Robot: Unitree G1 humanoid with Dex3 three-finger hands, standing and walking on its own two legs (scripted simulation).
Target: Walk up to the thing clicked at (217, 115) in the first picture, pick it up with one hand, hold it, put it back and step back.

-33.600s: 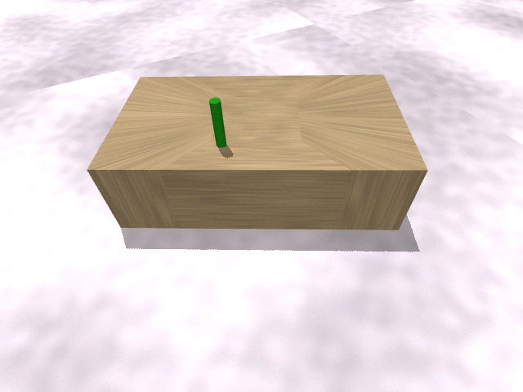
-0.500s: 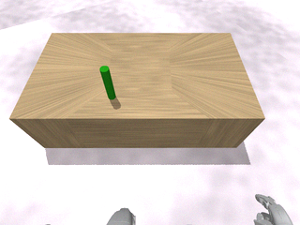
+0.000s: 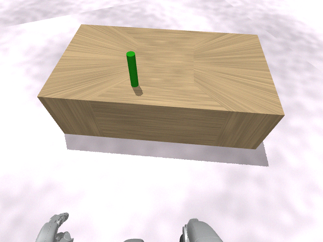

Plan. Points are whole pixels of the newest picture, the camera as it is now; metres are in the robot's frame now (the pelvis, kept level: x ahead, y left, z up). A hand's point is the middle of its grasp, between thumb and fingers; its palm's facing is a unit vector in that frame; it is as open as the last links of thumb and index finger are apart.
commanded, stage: step back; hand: left
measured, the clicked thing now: (132, 70) +0.96 +0.18 -0.26
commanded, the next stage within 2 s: stand in 1.50 s
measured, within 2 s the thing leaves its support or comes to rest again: neither
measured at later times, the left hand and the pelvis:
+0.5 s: hand out of the picture -0.12 +0.24 -0.12, palm faces -0.03 -0.89 -0.46, open 7.3 cm; pelvis -0.17 -0.04 +0.01, yaw -3 degrees
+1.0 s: hand out of the picture -0.14 +0.23 -0.13, palm faces +0.02 -0.92 -0.39, open 7.3 cm; pelvis -0.19 -0.04 +0.01, yaw +1 degrees
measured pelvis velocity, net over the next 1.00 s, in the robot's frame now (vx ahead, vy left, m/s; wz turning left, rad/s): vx -0.19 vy -0.04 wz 0.01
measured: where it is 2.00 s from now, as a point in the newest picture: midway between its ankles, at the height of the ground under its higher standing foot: outside the picture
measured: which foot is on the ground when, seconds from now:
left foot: down 0.00-0.34, up 0.36-0.62, down 0.64-0.94, up 0.96-1.00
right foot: up 0.00-0.28, down 0.30-0.68, up 0.70-0.90, down 0.92-1.00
